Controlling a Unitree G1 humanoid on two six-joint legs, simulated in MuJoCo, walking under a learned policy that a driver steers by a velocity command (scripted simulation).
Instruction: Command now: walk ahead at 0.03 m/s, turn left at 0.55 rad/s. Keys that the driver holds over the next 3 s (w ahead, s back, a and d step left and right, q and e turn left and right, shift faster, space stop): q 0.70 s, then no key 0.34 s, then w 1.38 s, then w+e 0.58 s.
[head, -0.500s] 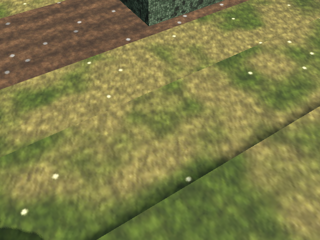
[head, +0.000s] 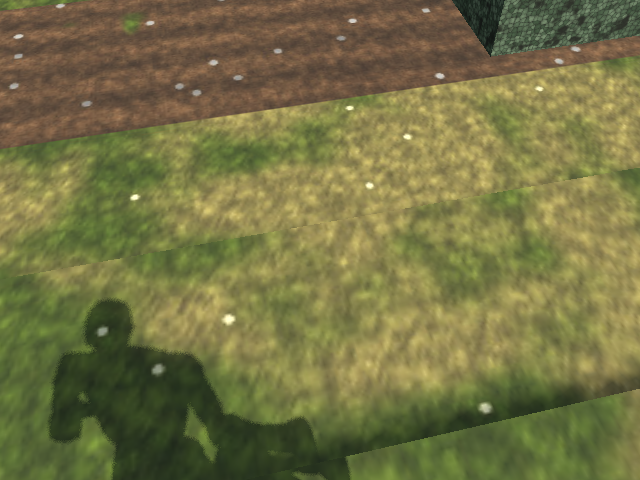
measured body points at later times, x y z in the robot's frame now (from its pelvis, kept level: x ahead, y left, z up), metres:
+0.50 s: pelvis +0.05 +0.03 +0.00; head +0.08 +0.04 +0.45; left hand +0.09 +0.34 -0.10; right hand +0.25 -0.20 -0.09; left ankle +0.02 +0.11 -0.74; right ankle +0.12 -0.10 -0.71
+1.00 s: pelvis +0.09 -0.01 +0.00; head +0.12 +0.01 +0.44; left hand +0.09 +0.31 -0.09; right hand +0.33 -0.17 -0.12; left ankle +0.03 +0.10 -0.75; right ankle +0.13 -0.10 -0.74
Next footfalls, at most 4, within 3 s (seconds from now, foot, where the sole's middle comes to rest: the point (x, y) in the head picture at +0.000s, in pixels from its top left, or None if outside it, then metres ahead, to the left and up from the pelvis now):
0.04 left None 0.06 0.12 -0.78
0.62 right None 0.17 -0.08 -0.78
0.98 left None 0.06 0.12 -0.78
1.68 left None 0.35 0.27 -0.78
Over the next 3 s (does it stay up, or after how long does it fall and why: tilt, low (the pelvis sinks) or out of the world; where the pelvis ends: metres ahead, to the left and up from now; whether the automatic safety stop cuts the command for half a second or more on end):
stays up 0.95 0.47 -0.16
